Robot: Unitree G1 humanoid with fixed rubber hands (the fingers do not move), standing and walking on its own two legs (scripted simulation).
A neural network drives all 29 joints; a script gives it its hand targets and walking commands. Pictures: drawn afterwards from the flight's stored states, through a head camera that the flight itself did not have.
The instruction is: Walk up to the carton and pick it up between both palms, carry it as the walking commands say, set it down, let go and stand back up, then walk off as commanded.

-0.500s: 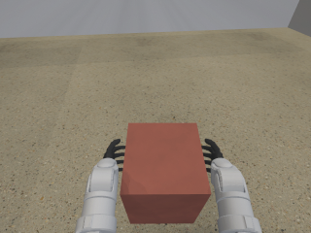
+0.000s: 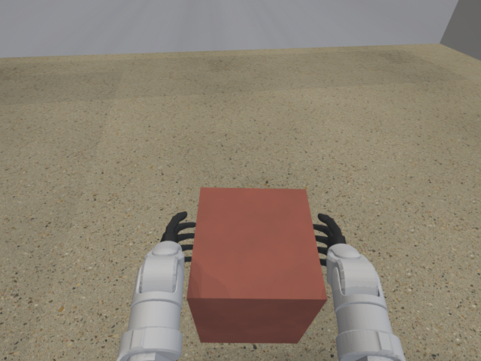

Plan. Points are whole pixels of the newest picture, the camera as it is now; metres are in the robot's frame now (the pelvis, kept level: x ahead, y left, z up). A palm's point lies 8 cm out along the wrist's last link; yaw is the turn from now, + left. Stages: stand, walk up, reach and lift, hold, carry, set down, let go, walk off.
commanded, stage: hold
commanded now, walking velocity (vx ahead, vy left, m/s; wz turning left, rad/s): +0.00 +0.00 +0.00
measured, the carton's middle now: (251, 268) +0.31 +0.00 -0.03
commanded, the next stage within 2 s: carry in 0.06 s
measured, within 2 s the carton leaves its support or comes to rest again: neither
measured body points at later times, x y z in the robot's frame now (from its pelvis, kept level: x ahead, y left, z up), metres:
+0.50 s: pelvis +0.11 -0.04 +0.00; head +0.08 -0.06 +0.45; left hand +0.39 +0.11 +0.10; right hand +0.40 -0.18 +0.09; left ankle +0.14 +0.10 -0.69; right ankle +0.02 -0.12 -0.74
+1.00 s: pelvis +0.40 -0.04 +0.00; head +0.38 -0.04 +0.45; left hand +0.66 +0.09 +0.09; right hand +0.64 -0.20 +0.09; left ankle +0.30 +0.06 -0.74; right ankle +0.52 -0.17 -0.72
